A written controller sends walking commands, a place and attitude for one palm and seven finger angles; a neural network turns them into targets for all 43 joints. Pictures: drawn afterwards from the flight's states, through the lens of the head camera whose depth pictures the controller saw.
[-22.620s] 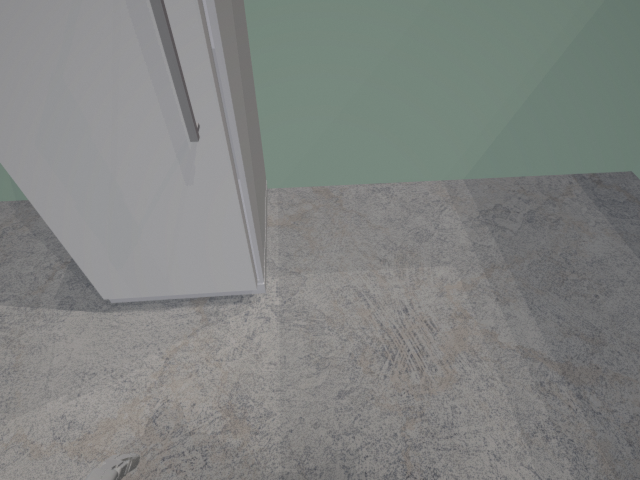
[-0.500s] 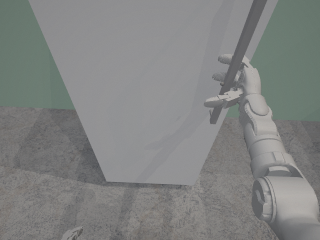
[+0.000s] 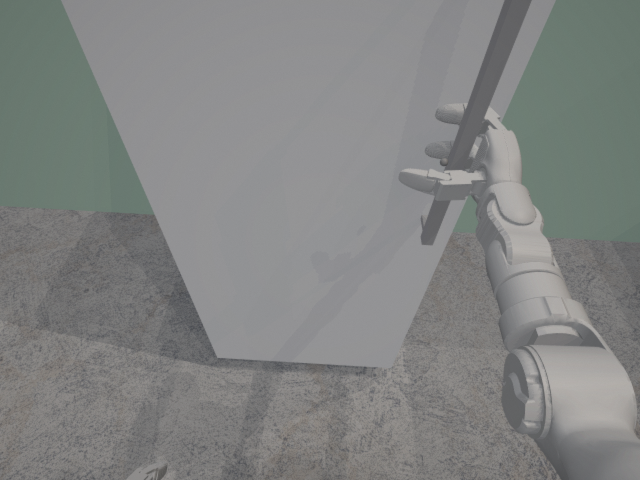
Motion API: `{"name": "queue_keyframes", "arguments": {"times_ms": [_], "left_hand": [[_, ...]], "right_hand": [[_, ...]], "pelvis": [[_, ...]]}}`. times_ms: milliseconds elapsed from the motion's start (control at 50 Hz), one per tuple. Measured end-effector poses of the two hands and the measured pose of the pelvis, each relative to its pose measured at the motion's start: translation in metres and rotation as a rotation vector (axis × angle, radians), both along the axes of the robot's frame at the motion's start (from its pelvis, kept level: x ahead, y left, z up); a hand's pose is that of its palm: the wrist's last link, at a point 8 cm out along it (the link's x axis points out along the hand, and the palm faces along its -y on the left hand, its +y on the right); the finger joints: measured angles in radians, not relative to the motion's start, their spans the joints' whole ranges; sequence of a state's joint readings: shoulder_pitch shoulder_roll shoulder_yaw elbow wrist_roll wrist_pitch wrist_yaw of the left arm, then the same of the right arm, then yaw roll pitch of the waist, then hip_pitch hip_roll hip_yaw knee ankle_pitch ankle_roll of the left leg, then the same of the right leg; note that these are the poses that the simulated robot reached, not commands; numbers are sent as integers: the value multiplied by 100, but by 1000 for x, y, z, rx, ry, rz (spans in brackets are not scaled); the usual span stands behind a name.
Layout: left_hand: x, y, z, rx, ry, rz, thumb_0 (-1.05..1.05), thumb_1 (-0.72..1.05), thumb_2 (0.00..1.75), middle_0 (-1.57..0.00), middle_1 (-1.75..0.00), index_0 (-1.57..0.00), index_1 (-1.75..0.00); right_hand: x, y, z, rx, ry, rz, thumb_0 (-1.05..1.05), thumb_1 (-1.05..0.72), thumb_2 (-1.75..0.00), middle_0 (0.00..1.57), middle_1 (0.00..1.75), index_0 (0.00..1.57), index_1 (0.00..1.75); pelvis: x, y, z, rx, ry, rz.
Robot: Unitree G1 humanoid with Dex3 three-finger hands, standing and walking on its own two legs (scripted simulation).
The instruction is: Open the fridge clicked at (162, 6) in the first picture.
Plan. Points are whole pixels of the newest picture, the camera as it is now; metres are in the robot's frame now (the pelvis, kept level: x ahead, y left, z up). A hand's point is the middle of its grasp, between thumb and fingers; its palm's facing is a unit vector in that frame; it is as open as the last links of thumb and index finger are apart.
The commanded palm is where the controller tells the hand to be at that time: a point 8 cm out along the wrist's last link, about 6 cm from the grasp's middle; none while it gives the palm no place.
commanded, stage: grip the handle and tug to test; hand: right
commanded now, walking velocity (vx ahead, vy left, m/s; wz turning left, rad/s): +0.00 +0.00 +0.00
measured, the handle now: (471, 104) +0.51 -0.11 +0.23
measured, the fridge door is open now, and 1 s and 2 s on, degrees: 0 0 17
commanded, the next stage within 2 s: pull the door a little, standing still in 1.10 s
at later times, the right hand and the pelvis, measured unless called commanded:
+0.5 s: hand (445, 165) +0.46 -0.09 +0.17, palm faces -0.07 +1.00 +0.01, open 5.2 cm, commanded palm +0.44 -0.14 +0.17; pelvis +0.00 +0.00 +0.00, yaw +0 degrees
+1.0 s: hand (445, 167) +0.46 -0.09 +0.17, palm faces -0.07 +1.00 +0.01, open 5.4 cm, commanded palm +0.41 -0.14 +0.17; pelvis +0.03 +0.01 +0.01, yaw +2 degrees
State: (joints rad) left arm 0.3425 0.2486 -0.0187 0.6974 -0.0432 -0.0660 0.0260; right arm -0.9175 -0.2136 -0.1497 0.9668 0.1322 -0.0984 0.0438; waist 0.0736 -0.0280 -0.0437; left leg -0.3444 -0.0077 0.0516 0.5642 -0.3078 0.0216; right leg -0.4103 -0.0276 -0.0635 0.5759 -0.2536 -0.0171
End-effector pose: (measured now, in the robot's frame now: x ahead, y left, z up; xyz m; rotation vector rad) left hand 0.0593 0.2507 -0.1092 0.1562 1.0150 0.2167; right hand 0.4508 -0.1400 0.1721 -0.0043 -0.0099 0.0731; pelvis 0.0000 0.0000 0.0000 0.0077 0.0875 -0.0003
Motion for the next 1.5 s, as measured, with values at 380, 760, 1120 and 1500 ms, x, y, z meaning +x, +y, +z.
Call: {"name": "queue_keyframes", "arguments": {"times_ms": [380,760,1120,1500], "left_hand": [[-5,7,1,8,0,17,1,90,90,-20,-30,-20,-30],[25,8,5,-9,-54,3,1,90,90,-20,-30,-20,-30],[75,12,17,-20,-126,-5,1,91,90,-20,-30,-20,-30],[120,0,27,-35,-181,-47,1,90,90,-20,-30,-20,-30]], "right_hand": [[-3,-5,-2,-1,-9,7,1,-71,-81,44,137,43,137],[-6,-1,-2,8,-5,-7,1,-79,-83,41,140,40,140],[-14,-2,-1,14,-13,1,2,-79,-80,34,140,34,139],[-23,-1,1,6,18,-8,3,-79,-81,32,136,32,136]], "pelvis": [[2,2,0,1,1,5],[11,8,3,-5,-12,13],[36,11,7,-13,-24,33],[49,11,10,-20,-40,33]]}}
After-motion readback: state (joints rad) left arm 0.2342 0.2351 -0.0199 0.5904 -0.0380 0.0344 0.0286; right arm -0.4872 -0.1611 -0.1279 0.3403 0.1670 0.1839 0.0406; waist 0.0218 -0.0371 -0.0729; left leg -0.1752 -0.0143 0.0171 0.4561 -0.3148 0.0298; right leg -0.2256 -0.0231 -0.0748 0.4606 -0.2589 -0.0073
